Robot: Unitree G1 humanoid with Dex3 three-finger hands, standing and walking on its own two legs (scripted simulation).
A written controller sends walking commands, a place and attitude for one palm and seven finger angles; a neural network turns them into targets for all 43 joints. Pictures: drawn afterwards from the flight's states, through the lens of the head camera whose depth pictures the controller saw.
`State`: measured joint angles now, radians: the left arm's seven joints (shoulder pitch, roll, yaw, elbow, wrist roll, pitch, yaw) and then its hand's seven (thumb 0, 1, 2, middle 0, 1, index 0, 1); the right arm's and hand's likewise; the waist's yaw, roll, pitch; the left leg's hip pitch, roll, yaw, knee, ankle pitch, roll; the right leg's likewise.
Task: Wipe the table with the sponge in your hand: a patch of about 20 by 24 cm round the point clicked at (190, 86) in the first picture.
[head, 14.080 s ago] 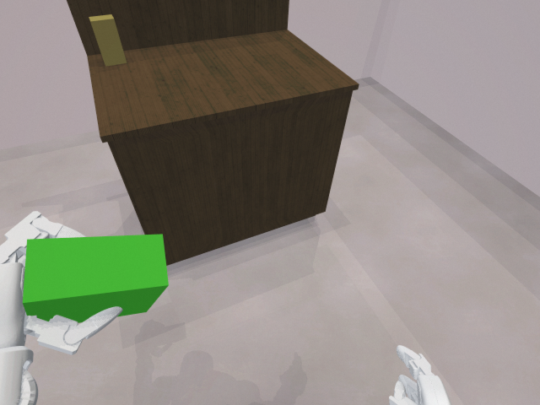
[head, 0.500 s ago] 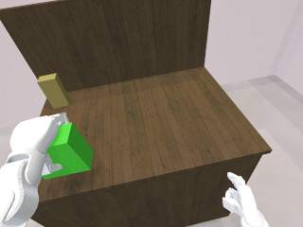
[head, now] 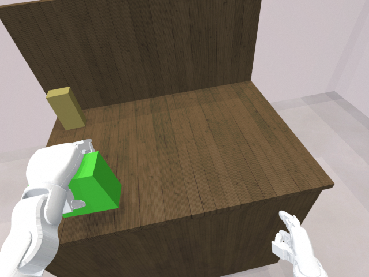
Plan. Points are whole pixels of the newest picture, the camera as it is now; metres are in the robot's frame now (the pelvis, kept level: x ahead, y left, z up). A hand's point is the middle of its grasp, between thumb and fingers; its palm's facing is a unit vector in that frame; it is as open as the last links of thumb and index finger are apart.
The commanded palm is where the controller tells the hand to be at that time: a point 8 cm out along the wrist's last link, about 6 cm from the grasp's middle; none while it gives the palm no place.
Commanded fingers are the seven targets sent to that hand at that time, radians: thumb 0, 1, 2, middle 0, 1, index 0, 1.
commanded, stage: move the sponge above the wiping area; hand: left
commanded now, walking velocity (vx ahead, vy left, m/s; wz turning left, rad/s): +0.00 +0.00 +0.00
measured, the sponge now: (85, 191) +0.24 +0.27 +0.08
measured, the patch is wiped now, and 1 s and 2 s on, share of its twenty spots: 0.00 0.00 0.00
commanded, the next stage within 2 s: none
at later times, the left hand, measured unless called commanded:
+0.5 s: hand (76, 176) +0.25 +0.28 +0.12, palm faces +0.03 -0.08 -1.00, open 10.3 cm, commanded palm +0.22 +0.28 +0.19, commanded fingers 0.00 0.10 1.30 -1.20 -1.60 -1.20 -1.60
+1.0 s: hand (82, 176) +0.26 +0.28 +0.10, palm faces +0.01 -0.09 -1.00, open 10.3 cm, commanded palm +0.24 +0.28 +0.17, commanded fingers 0.00 0.10 1.30 -1.20 -1.60 -1.20 -1.60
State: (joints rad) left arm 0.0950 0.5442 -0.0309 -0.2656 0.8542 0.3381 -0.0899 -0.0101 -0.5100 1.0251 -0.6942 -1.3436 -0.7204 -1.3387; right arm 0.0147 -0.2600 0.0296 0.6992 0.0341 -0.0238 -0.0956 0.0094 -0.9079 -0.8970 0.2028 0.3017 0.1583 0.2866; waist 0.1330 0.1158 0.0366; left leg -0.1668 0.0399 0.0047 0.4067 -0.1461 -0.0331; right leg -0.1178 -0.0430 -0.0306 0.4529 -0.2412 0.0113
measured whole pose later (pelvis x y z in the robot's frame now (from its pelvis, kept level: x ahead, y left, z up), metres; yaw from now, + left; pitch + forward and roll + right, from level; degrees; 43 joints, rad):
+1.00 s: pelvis +0.01 +0.00 +0.00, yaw +1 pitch -4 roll +0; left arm 0.03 0.50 -0.06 -0.09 0.90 0.30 -0.06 -0.01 -0.51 1.03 -0.69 -1.34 -0.72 -1.34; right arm 0.03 -0.26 0.03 0.70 0.03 -0.03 -0.10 0.01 -0.91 -0.90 0.20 0.30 0.20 0.31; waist 0.12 0.10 0.03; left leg -0.18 0.04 -0.01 0.41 -0.16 -0.03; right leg -0.11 -0.04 -0.04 0.43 -0.24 0.01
